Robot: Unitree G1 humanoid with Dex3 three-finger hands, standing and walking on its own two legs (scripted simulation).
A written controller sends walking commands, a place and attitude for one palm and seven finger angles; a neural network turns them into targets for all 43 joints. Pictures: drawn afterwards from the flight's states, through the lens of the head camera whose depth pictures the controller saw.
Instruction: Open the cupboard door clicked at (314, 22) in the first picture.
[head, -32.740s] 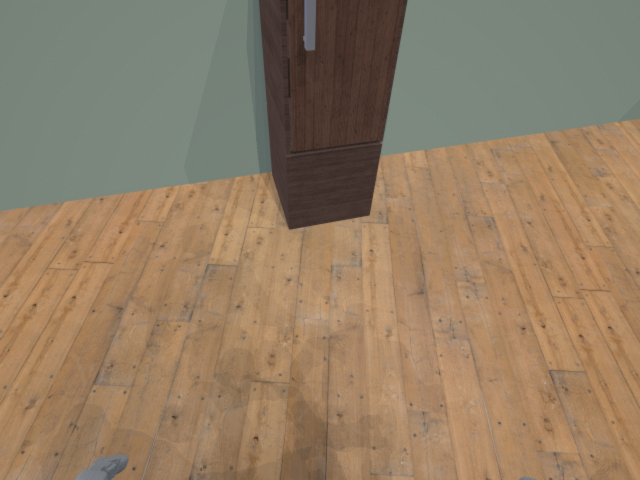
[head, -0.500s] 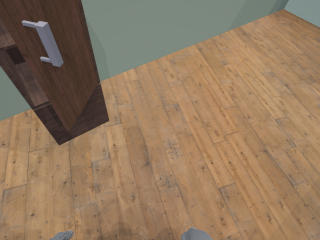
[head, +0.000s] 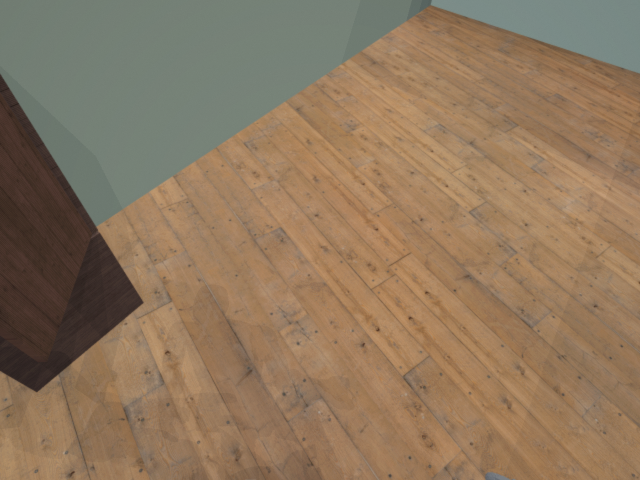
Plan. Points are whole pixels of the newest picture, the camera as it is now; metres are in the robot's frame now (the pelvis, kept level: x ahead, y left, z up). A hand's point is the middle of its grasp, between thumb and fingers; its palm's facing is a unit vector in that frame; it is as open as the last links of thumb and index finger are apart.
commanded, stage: walk to a spot facing it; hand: left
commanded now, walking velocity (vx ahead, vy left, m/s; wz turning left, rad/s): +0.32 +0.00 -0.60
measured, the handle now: out of the picture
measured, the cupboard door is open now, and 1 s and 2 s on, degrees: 41 41 41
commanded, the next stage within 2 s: turn to face it in 1.48 s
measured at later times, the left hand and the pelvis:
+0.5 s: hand (298, 316) +0.40 +0.06 -0.16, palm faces -0.36 -0.92 -0.18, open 7.4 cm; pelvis +0.18 -0.05 -0.01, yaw -16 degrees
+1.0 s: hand (316, 331) +0.37 +0.03 -0.16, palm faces -0.25 -0.95 -0.18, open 7.3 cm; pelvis +0.40 -0.15 +0.01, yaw -22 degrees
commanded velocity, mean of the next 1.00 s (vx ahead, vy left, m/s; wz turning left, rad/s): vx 0.36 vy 0.00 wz -0.25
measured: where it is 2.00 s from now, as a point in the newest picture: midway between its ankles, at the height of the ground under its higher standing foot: (420, 292)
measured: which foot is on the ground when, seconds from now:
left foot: down 0.00-0.48, up 0.50-1.00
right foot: up 0.00-0.48, down 0.50-1.00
